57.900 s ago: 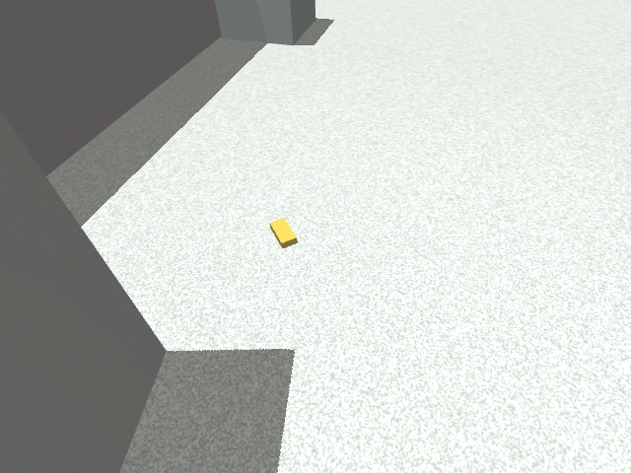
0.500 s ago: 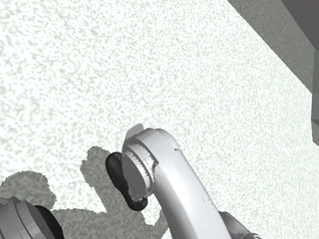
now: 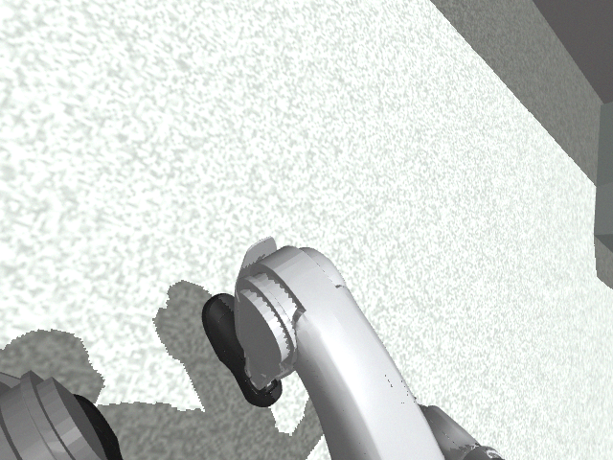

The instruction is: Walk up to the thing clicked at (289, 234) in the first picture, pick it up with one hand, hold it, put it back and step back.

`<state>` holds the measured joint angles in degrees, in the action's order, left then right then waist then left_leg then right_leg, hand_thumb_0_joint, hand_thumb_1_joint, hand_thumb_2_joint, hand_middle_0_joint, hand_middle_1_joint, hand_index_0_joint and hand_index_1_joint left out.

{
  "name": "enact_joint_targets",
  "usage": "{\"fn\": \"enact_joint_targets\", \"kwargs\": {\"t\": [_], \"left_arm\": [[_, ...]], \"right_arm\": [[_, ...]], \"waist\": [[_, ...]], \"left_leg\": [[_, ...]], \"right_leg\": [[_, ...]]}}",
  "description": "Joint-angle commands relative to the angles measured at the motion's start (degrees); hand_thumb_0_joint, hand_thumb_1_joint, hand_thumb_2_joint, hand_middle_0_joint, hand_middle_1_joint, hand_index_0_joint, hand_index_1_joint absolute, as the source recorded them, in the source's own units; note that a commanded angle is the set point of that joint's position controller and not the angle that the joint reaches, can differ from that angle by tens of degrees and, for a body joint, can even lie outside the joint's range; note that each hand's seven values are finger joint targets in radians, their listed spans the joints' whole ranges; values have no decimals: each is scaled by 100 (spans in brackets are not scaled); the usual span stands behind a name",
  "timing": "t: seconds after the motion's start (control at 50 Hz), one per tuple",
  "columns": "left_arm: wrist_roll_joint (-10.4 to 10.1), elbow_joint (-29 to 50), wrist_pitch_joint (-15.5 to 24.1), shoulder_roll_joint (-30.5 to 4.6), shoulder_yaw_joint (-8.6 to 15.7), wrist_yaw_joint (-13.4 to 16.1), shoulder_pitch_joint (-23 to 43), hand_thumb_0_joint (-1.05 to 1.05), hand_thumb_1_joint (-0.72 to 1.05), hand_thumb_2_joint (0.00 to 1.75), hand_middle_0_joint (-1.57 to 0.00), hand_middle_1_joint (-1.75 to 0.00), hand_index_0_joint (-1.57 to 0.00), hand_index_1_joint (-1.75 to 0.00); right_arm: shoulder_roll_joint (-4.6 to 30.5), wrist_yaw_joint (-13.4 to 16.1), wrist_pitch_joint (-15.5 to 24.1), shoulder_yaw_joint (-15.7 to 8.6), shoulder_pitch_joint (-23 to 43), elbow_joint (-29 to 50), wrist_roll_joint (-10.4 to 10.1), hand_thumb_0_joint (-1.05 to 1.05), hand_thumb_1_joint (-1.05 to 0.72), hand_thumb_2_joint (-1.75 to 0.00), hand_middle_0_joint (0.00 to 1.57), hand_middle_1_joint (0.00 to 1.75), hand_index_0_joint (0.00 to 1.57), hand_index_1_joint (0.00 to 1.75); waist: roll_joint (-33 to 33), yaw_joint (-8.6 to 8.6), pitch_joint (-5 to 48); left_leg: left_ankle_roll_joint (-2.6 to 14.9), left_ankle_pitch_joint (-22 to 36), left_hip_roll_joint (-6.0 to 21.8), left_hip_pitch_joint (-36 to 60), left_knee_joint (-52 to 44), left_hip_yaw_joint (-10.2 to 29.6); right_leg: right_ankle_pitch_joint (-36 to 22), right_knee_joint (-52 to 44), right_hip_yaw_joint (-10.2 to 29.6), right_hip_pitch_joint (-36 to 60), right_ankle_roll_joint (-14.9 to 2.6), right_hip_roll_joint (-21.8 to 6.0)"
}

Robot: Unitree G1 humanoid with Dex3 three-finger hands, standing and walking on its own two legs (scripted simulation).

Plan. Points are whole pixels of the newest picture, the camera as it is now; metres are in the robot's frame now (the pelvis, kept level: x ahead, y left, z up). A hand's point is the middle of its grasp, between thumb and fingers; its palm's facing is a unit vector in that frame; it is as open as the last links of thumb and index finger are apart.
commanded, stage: close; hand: left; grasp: from above
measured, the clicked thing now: out of the picture +0.51 +0.32 -0.31
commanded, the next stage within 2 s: settle in 0.66 s
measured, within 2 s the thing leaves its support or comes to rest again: leaves its support in 1.10 s
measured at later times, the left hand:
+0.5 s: hand out of the picture +0.50 +0.32 -0.27, palm faces -0.47 -0.12 -0.87, open 9.7 cm
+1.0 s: hand out of the picture +0.50 +0.32 -0.27, palm faces -0.47 -0.12 -0.88, open 9.7 cm
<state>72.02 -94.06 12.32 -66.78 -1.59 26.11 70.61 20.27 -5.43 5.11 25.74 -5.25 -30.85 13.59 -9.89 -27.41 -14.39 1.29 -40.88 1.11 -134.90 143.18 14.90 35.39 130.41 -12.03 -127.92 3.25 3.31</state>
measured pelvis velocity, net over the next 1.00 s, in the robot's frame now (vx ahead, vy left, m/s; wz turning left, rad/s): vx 0.00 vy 0.00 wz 0.00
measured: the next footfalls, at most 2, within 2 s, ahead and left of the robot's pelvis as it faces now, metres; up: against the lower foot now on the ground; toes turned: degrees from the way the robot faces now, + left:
none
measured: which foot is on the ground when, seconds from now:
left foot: down 0.00-1.00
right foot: down 0.00-1.00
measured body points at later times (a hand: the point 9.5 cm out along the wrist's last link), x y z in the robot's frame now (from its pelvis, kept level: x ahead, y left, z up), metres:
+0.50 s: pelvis +0.00 +0.00 +0.00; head +0.31 +0.13 +0.29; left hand +0.52 +0.32 -0.22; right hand +0.04 -0.25 -0.05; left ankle +0.06 +0.12 -0.29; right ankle +0.13 -0.11 -0.29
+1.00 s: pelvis +0.00 +0.00 +0.00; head +0.31 +0.13 +0.29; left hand +0.52 +0.33 -0.22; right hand +0.04 -0.25 -0.05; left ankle +0.06 +0.12 -0.29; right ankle +0.13 -0.11 -0.29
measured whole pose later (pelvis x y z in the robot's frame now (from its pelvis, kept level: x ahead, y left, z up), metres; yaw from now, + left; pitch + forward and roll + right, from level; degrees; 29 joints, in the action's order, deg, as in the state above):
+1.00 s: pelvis +0.00 +0.00 +0.00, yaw +0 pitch +30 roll -17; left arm 72.2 -91.2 12.2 -66.9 0.1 24.4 69.7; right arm 20.5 -4.9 4.0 25.6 -5.6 -29.8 13.5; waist -9.7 -27.0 -14.7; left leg 1.3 -40.6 1.2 -135.2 143.2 14.8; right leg 35.1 130.4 -12.1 -128.2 3.1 3.2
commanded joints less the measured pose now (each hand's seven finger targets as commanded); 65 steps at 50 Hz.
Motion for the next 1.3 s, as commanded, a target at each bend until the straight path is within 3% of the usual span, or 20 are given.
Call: {"fn": "enact_joint_targets", "kwargs": {"t": [0.0, 0.08, 0.1, 0.14, 0.16, 0.22, 0.28, 0.42, 0.48, 0.58, 0.64, 0.72, 0.8, 0.86, 0.92, 0.98, 1.06, 1.12, 1.18, 1.28], "left_arm": [[-82, 364, 30, -784, 3, 148, 1088, 0, 29, 34, -70, -43, -72, -41], [-18, 995, 53, -1241, 201, 160, 1489, 0, 33, 31, -72, -41, -75, -38], [-13, 925, 34, -1208, 226, 145, 1435, 0, 33, 31, -72, -41, -75, -38], [-61, 540, -1, -792, 34, 114, 1174, 0, 34, 31, -74, -38, -76, -36], [-75, 511, 11, -783, 0, 108, 1144, 0, 34, 30, -75, -38, -77, -36], [-10, 785, 29, -1228, 190, 127, 1371, 0, 38, 28, -77, -37, -79, -34], [-29, 667, -1, -1038, 119, 81, 1205, 0, 39, 27, -79, -33, -81, -32], [-18, 739, 45, -1247, 213, 109, 1298, 0, 46, 26, -84, -31, -86, -29], [-56, 385, 29, -979, 59, 85, 1068, 0, 48, 26, -86, -31, -88, -29], [-22, 691, 66, -1258, 227, 105, 1309, 0, 53, 26, -89, -32, -91, -29], [-92, 439, 83, -981, 94, 109, 1088, 0, 58, 31, -94, -33, -96, -31], [-57, 739, 59, -1261, 225, 61, 1154, 0, 59, 33, -95, -32, -96, -31], [-162, 393, 43, -947, 69, 52, 1008, 0, 58, 34, -100, -33, -101, -32], [-72, 1053, 55, -1427, 343, 65, 1430, 0, 59, 30, -99, -33, -101, -32], [-74, 715, -18, -1047, 179, 4, 1070, 0, 59, 32, -100, -32, -101, -31], [43, 1601, -14, -1621, 541, -13, 1562, 0, 60, 32, -100, -32, -102, -31], [40, 1467, -89, -1380, 520, -110, 1318, 0, 62, 34, -102, -34, -103, -32], [85, 2087, -108, -1535, 800, -238, 1491, 0, 64, 35, -103, -35, -104, -34], [45, 2162, -148, -1131, 688, -479, 1322, 0, 64, 33, -102, -34, -104, -33], [-42, 2481, -220, -806, 539, -945, 1186, 0, 73, 41, -109, -38, -110, -36]], "right_arm": [[2021, 57, -81, -545, -1227, -205, 24, 0, -90, -90, 20, 30, 20, 30], [1958, 83, -92, -534, -1266, -245, 12, 0, -90, -90, 20, 30, 20, 30], [1949, 74, -75, -558, -1322, -273, 6, 0, -90, -90, 20, 30, 20, 30], [2006, 54, -94, -568, -1230, -235, 10, 0, -90, -90, 20, 30, 20, 30], [2025, 62, -90, -566, -1220, -163, 7, 0, -90, -90, 20, 30, 20, 30], [2019, 106, -86, -560, -1165, -196, -17, 0, -90, -90, 20, 30, 20, 30], [1999, 96, -99, -542, -1239, -201, -4, 0, -90, -90, 20, 30, 20, 30], [2012, 137, -126, -545, -1224, -206, 3, 0, -89, -90, 20, 30, 20, 30], [1984, 140, -131, -532, -1271, -166, 14, 0, -89, -90, 20, 30, 20, 30], [2015, 161, -137, -524, -1212, -206, 7, 0, -90, -90, 20, 30, 20, 30], [2061, 151, -166, -519, -1181, -135, 29, 0, -90, -90, 20, 30, 20, 30], [1982, 152, -133, -514, -1245, -187, 9, 0, -90, -90, 20, 30, 20, 30], [2040, 143, -170, -558, -1136, -106, 3, 0, -92, -91, 20, 30, 20, 30], [1969, 143, -194, -540, -1257, -182, 10, 0, -92, -90, 20, 30, 20, 30], [2020, 125, -210, -599, -1190, -103, -1, 0, -92, -91, 20, 30, 20, 30], [1982, 117, -208, -663, -1365, -163, -20, 0, -92, -91, 20, 30, 20, 30], [1961, 90, -282, -755, -1407, -95, -23, 0, -91, -90, 20, 30, 20, 30], [1969, 52, -307, -919, -1524, -127, -58, 0, -92, -91, 20, 30, 20, 30], [1911, -6, -394, -1046, -1548, -142, -98, 0, -92, -90, 20, 30, 20, 30], [1866, -37, -528, -1292, -1620, -99, -238, 0, -91, -90, 20, 30, 20, 30]], "waist": [[3399, -587, 3356], [3770, -414, 3962], [3842, -394, 3903], [3591, -569, 3616], [3404, -596, 3436], [3609, -409, 3700], [3581, -505, 3614], [3557, -426, 3726], [3306, -560, 3592], [3528, -411, 3740], [3277, -563, 3506], [3507, -389, 3627], [3205, -496, 3470], [3803, -319, 3932], [3543, -446, 3704], [4175, -185, 4237], [3945, -273, 4158], [4462, -47, 4598], [4339, -112, 4609], [4008, 79, 4605]], "left_leg": [[-130, 1588, 324, 2840, -1371, -256], [-131, 1745, 347, 3160, -1350, -296], [-150, 1805, 341, 3258, -1370, -285], [-160, 1764, 359, 3095, -1351, -214], [-138, 1642, 340, 2932, -1383, -231], [-142, 1486, 325, 2816, -1359, -310], [-133, 1646, 333, 2942, -1337, -315], [-127, 1495, 330, 2877, -1352, -313], [-83, 1563, 321, 2765, -1346, -337], [-152, 1582, 349, 2912, -1370, -250], [-124, 1524, 350, 2715, -1343, -254], [-124, 1610, 335, 2913, -1350, -328], [-102, 1426, 329, 2615, -1339, -290], [-153, 1689, 356, 3130, -1387, -274], [-138, 1729, 338, 2978, -1311, -296], [-196, 2000, 320, 3368, -1341, -363], [-160, 1870, 300, 3121, -1348, -456], [-256, 2259, 296, 3681, -1338, -375], [-233, 2288, 268, 3599, -1350, -436], [-160, 1827, 175, 3150, -1471, -575]], "right_leg": [[-1424, -1043, -451, 2205, -464, 134], [-1580, -1030, -358, 2437, -446, 109], [-1548, -991, -364, 2278, -467, 95], [-1504, -1003, -446, 2117, -475, 117], [-1442, -1031, -447, 2169, -469, 136], [-1377, -1042, -377, 2308, -491, 103], [-1466, -1043, -379, 2272, -467, 103], [-1364, -1042, -389, 2324, -475, 108], [-1478, -1067, -393, 2524, -428, 139], [-1398, -1021, -409, 2262, -483, 95], [-1406, -1072, -448, 2401, -456, 121], [-1412, -1050, -355, 2356, -464, 110], [-1341, -1102, -414, 2403, -458, 133], [-1456, -1032, -375, 2352, -474, 95], [-1474, -1060, -412, 2310, -497, 128], [-1612, -1000, -328, 2352, -547, 82], [-1601, -1094, -347, 2536, -544, 129], [-1645, -998, -346, 2144, -623, 73], [-1667, -1063, -360, 2129, -622, 97], [-1394, -1165, -280, 2188, -642, 88]]}}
